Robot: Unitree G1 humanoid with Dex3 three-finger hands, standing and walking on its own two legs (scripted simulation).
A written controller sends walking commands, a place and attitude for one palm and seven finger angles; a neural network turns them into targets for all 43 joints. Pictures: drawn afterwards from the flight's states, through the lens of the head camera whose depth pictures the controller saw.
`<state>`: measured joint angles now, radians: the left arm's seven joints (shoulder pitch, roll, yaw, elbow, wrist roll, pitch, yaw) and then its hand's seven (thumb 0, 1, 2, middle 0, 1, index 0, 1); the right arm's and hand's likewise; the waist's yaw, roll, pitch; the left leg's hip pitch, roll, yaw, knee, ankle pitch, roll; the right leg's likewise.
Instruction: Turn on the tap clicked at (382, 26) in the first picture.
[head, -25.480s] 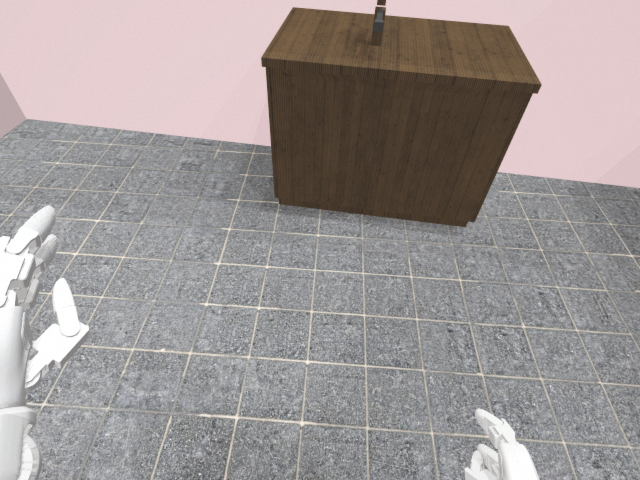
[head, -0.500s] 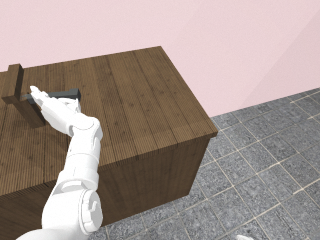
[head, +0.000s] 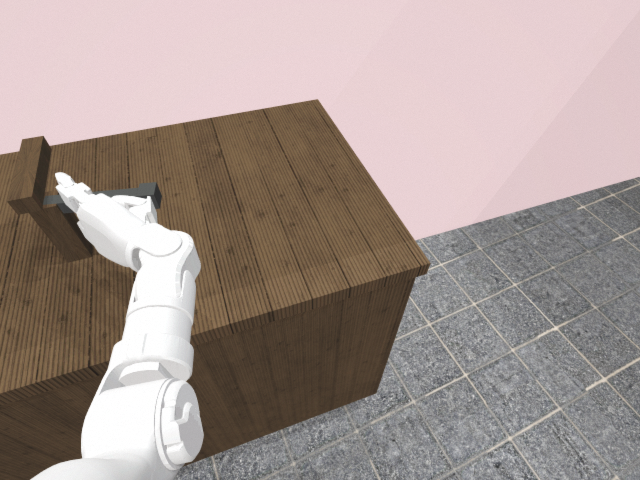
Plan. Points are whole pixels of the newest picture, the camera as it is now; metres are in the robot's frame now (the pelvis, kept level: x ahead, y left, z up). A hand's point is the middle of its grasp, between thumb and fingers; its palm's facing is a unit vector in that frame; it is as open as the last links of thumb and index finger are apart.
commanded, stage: lift the hand up off the lever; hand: left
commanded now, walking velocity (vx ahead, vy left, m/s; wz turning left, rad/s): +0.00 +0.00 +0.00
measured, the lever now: (149, 196) +0.50 +0.25 +0.08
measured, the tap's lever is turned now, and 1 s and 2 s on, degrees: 79 79 79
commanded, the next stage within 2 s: draw the hand back beside the body in 1.14 s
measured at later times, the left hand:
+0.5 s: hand (132, 201) +0.41 +0.23 +0.15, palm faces +0.83 -0.55 -0.06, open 7.8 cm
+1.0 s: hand (132, 189) +0.42 +0.22 +0.17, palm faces +0.82 -0.57 -0.05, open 7.8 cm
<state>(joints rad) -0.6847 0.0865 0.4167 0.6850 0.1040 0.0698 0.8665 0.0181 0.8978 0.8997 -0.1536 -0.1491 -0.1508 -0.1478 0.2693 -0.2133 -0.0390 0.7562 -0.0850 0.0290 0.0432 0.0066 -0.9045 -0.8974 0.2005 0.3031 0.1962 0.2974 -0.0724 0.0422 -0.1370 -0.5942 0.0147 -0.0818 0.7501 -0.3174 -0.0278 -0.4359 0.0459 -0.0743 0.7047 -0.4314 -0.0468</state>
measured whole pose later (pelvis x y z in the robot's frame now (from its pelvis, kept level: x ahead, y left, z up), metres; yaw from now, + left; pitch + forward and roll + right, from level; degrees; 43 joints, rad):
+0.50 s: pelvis -0.01 +0.00 +0.01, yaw +1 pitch +6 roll -1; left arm -0.67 0.07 0.36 0.60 0.08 0.15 0.85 0.02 0.90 0.90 -0.15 -0.15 -0.15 -0.15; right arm 0.19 -0.20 -0.02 0.75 -0.06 0.00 0.02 0.01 -0.90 -0.90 0.20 0.30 0.20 0.30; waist -0.03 0.04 -0.12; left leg -0.52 0.01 -0.09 0.69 -0.28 -0.03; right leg -0.37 0.04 -0.08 0.66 -0.41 -0.05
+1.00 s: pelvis +0.00 +0.00 +0.01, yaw +0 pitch +5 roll -1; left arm -0.65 0.07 0.35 0.51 0.05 0.22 0.83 0.02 0.90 0.90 -0.15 -0.15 -0.15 -0.15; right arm 0.22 -0.21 -0.03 0.76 -0.06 0.00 0.01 0.01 -0.90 -0.90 0.20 0.30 0.20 0.30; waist -0.03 0.04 -0.11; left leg -0.47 0.01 -0.07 0.66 -0.28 -0.03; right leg -0.32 0.04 -0.07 0.63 -0.40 -0.05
